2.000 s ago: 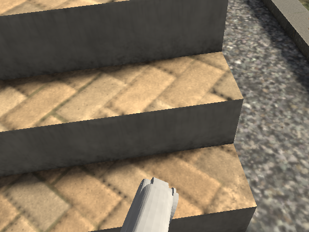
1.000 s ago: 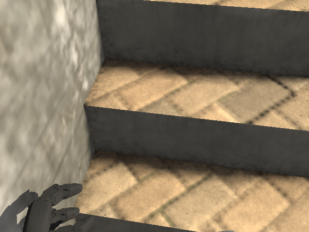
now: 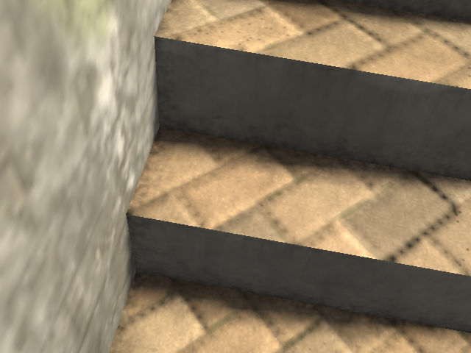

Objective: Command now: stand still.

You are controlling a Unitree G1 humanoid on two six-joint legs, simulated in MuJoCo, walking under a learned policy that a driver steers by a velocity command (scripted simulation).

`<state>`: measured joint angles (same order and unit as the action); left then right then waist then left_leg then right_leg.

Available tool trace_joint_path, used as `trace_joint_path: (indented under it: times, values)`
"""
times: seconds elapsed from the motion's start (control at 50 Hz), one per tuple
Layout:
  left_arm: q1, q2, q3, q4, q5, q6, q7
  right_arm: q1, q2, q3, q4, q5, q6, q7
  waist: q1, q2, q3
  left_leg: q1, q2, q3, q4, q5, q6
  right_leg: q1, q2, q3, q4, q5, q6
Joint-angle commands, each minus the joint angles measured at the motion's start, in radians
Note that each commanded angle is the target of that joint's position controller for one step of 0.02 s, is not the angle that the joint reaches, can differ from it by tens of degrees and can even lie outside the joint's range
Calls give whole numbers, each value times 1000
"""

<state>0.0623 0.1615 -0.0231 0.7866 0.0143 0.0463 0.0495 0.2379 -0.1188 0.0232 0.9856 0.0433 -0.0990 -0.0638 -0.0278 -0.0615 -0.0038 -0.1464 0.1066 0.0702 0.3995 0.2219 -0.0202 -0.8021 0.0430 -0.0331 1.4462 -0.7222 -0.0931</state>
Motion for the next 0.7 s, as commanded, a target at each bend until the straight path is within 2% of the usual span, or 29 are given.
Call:
trace_joint_path:
  times: [0.02, 0.08, 0.1, 0.12, 0.14, 0.16, 0.18, 0.2, 0.24, 0.26, 0.3, 0.32, 0.34, 0.38, 0.4, 0.42, 0.44, 0.46, 0.48, 0.5, 0.52, 0.54, 0.56, 0.58, 0.6, 0.62, 0.66, 0.68, 0.7]
  values:
    - [93, 90, 36, -19, 32, 19, -10, -132, -263, -55, -167, 14, 8, -24, 80, 68, -284, 3, 85, -22, 39, 888, 66, 342, 66, -96, -344, 281, -40]
    - [32, 78, 44, 16, 36, 64, 4, -79, -216, -57, -154, -2, 10, 2, 68, 163, -99, -165, -19, 45, 101, 585, -13, 358, 75, -97, -494, 337, -89]
    - [-36, 64, 40, 22, 33, 65, 14, -57, -171, -50, -152, -11, 21, 9, 31, 126, -79, -122, -44, 45, 134, 378, 4, 263, 56, -57, -528, 320, -100]
    - [112, 71, -7, -161, -6, 39, -51, 41, -299, -95, -69, -163, 66, 179, 204, 148, 15, -321, -132, -167, 877, -124, 44, -32, -263, 669, -629, 343, -281]
    - [220, 169, 36, -58, 18, 17, -94, -49, -264, -107, -39, -126, 72, 194, 220, -141, -105, -529, -197, -351, 1598, -431, 14, 11, -317, 807, -742, 159, -386]
    - [230, 190, 38, -56, 24, -3, -122, -46, -195, -95, -40, -94, 71, 183, 195, -155, -86, -740, -237, -500, 1818, -480, 80, 24, -247, 741, -733, 1, -324]
    - [158, 158, 27, -33, -32, -47, -136, -7, -174, -96, -28, -98, 51, 157, 102, 14, -19, -769, -179, -444, 1686, -396, 59, 36, -201, 579, -609, -10, -239]
    - [91, 119, 12, -36, -70, -87, -127, -24, -205, -92, -47, -118, 31, 134, 71, 124, -80, -750, -137, -385, 1535, -366, 24, 55, -171, 509, -499, 62, -212]
    - [-225, 62, -7, -156, -75, -128, -91, 103, -274, -104, -31, -109, 42, 96, -45, 111, -114, -438, -78, -308, 1202, -459, -69, -165, -150, 382, -513, 167, -81]
    - [-264, 73, -12, -184, -77, -136, -80, 190, -312, -108, -24, -125, 61, 106, -91, 100, -128, -302, -51, -246, 916, -374, -96, -206, -129, 303, -450, 223, -26]
    - [-120, 107, -5, -126, -43, -119, -48, 181, -199, -61, -40, -96, 65, 147, -38, 72, -65, -133, -34, -184, 459, -271, -111, -279, -124, 248, -320, 145, -18]
    - [-120, 113, -17, -80, -25, -84, -50, 267, -113, -29, 5, -81, 60, 167, -88, 72, -57, 82, -49, -136, 260, -35, -92, -442, -126, 249, -243, 49, -45]
    - [-90, 108, -27, -40, -10, -50, -59, 275, -78, -13, 29, -70, 67, 192, -82, 53, 5, 126, -58, -94, 45, 58, -67, -439, -133, 214, -215, 77, -49]
    - [68, 114, -41, 25, -12, -14, -89, 251, -151, -23, 26, -83, 67, 202, -20, 51, -34, 152, -30, -75, -144, 167, 70, -362, -152, 246, 33, 220, -33]
    - [97, 44, -60, -3, -36, -8, -135, 264, -273, -42, 27, -65, 47, 216, 17, 214, -119, 242, 147, -319, 68, 628, 281, -556, -17, 106, 382, -8, 112]
    - [95, 80, -45, 3, -33, -10, -114, 265, -395, -77, -15, -96, 34, 229, -5, 254, -187, 372, 304, -440, 99, 905, 461, -742, 46, 44, 795, -214, 199]
    - [132, 87, -42, 35, -43, -7, -98, 292, -412, -91, 10, -125, 26, 233, -12, 233, -235, 479, 352, -457, 90, 857, 487, -872, 51, 131, 1005, -115, 220]
    - [117, 102, -34, 36, -55, -13, -78, 226, -348, -71, -18, -148, 28, 224, -4, 188, -257, 452, 320, -390, 69, 607, 436, -870, 35, 174, 1026, 7, 204]
    - [101, 63, -51, 14, -48, -12, -61, 134, -317, -69, -38, -156, 33, 224, 42, 169, -97, 296, 462, -592, -21, 332, 482, -905, -133, 276, 862, 129, 206]
    - [45, 80, -53, 1, -40, -16, -44, 117, -240, -54, -16, -194, 36, 221, 62, -13, -6, 178, 410, -562, -71, -66, 394, -897, -178, 341, 776, 271, 136]
    - [5, 76, -65, -9, -37, -25, -52, 63, -211, -43, -39, -161, 43, 233, 66, -15, 37, 18, 303, -452, -111, -399, 285, -818, -191, 305, 714, 242, 103]
    - [6, 79, -67, -8, -52, -22, -63, 35, -183, -26, -67, -117, 40, 237, 59, 36, 37, -109, 246, -418, -154, -548, 241, -724, -191, 270, 679, 194, 107]
    - [-20, 68, -75, -8, -39, -15, -72, 103, -189, -24, -47, -95, 35, 225, 12, 54, 31, -102, 204, -416, -190, -640, 224, -746, -195, 196, 646, 195, 105]
    - [-59, 42, -91, -2, -19, -12, -109, 109, -206, -23, -80, -46, 25, 223, -1, 47, 20, -162, 159, -357, -248, -710, 192, -639, -193, 57, 429, -22, 146]
    - [-118, 63, -87, 6, -23, -8, -117, 224, -271, -47, -29, -56, 32, 205, -89, 113, 16, -219, 152, -375, -300, -701, 209, -535, -153, -32, 405, -90, 146]
    - [-150, 69, -83, 21, -26, -8, -113, 327, -280, -50, 16, -77, 38, 197, -138, 183, 28, -159, 169, -399, -308, -663, 222, -584, -156, -29, 419, -66, 134]
    - [-157, 35, -89, 30, -5, -16, -106, 275, -275, -46, -8, -115, 32, 197, -106, 236, 13, -63, 157, -309, -264, -518, 192, -561, -164, -6, 314, -91, 99]
    - [-148, 42, -91, 42, -1, -22, -106, 250, -257, -45, -17, -104, 22, 196, -104, 203, -30, -70, 151, -277, -247, -477, 176, -473, -150, -3, 241, -139, 97]
    - [-90, 10, -102, 91, -13, -59, -144, 243, -128, 2, -39, -26, -2, 228, -76, 197, -14, -84, 107, -220, -236, -357, 123, -309, -151, -12, 159, -73, 88]
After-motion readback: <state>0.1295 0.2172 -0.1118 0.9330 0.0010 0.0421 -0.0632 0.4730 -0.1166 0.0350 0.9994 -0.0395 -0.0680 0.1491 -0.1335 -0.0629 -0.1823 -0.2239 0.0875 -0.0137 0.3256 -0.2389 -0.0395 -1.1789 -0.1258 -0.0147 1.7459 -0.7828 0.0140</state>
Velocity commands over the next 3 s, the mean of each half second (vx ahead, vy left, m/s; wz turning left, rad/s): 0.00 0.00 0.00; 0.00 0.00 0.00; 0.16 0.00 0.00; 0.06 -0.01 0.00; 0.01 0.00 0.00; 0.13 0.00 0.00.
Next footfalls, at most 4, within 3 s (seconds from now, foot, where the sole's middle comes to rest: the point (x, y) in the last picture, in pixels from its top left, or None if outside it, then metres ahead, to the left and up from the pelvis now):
0.38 left None -0.07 0.16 -0.84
0.72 right None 0.06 -0.17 -0.62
1.68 left None -0.09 0.05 -0.84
1.88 right None -0.08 -0.18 -0.59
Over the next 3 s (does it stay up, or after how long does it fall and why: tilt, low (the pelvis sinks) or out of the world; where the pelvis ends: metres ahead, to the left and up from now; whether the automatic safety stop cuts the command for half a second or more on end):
stays up -0.12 -0.06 -0.07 its command is cut before an obstacle from the start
